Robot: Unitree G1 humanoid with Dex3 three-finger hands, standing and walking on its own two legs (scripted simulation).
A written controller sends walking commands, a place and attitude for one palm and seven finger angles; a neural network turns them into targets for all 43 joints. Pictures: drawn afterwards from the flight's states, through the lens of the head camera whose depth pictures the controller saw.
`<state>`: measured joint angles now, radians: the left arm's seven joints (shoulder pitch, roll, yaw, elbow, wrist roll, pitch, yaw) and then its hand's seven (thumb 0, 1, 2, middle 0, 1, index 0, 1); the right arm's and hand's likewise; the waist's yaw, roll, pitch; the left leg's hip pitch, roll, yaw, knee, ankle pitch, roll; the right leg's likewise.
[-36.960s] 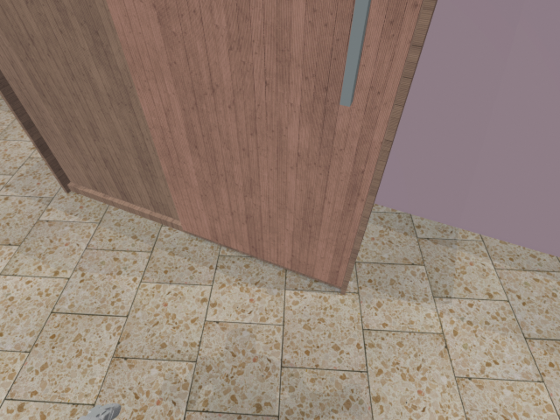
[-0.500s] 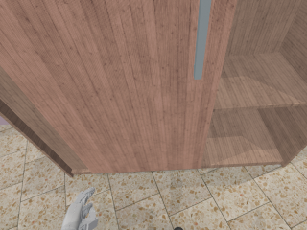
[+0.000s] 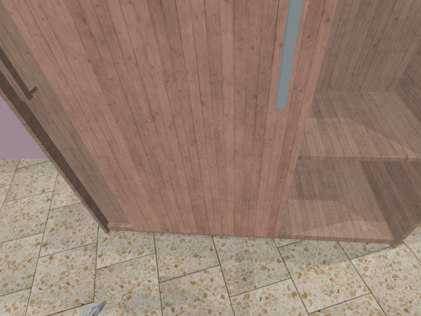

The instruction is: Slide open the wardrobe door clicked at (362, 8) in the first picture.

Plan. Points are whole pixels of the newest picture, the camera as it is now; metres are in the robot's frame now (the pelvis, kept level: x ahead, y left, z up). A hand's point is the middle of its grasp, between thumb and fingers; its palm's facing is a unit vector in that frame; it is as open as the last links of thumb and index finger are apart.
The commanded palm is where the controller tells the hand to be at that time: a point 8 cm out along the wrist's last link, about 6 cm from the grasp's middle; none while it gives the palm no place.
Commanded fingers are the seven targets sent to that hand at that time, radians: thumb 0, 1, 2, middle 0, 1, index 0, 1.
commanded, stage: stop stepping back and stand still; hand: right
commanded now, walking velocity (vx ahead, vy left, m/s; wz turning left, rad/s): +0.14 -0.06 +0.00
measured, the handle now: (286, 49) +0.61 -0.17 +0.23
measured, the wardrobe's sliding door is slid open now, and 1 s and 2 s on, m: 0.55 0.55 0.55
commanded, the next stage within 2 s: let the arm hang, fingers relaxed in 0.64 s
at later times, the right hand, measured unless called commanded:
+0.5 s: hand out of the picture +0.22 -0.33 +0.14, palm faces +0.46 +0.77 -0.44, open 7.4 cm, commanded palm +0.15 -0.35 +0.18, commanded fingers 0.00 -0.90 -0.90 0.20 0.30 0.20 0.30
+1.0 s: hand out of the picture +0.09 -0.26 -0.16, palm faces +0.00 +0.97 -0.26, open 7.4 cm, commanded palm none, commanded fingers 0.00 -0.90 -0.90 0.20 0.30 0.20 0.30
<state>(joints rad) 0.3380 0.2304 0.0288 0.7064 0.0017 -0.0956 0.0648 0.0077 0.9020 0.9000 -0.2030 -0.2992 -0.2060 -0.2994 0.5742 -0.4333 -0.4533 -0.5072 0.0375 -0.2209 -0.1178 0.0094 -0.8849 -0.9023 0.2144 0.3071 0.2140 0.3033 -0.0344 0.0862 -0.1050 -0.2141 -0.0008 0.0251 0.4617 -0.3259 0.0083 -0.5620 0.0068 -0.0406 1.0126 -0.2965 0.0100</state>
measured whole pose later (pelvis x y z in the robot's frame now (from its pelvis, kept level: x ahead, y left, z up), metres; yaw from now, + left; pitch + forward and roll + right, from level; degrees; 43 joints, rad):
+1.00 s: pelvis -0.01 -0.05 -0.01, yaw -4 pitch +1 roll +0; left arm 0.15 0.28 0.00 0.86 0.03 0.01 0.00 0.00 0.91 0.90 -0.20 -0.30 -0.21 -0.30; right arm 0.20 -0.25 0.00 0.79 -0.03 0.06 0.00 0.01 -0.91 -0.90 0.20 0.30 0.20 0.30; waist 0.03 0.01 0.03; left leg -0.32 0.04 0.08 0.60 -0.30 0.01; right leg -0.26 0.02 -0.04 0.58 -0.34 -0.03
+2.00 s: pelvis -0.02 -0.05 +0.01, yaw -4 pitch -1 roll +0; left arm 0.18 0.23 0.01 1.12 0.02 0.00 0.02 0.00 0.91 0.90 -0.20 -0.30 -0.20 -0.30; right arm 0.16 -0.24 -0.02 1.13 -0.02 -0.01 -0.01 0.00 -0.91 -0.90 0.20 0.30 0.20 0.30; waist 0.01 0.00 0.05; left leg -0.18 0.02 0.07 0.36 -0.17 0.00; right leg -0.13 0.02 -0.04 0.37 -0.23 -0.03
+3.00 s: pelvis +0.02 -0.04 +0.01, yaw -4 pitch +0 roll +0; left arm 0.13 0.29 0.00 1.13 0.01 0.00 0.02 0.00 0.91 0.90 -0.20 -0.30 -0.21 -0.30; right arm 0.11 -0.29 -0.01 1.13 -0.01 -0.02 -0.01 0.00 -0.91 -0.90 0.20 0.30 0.20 0.30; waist 0.01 0.00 0.04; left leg -0.11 -0.01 0.08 0.30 -0.19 0.03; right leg -0.06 -0.01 -0.03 0.29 -0.23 0.00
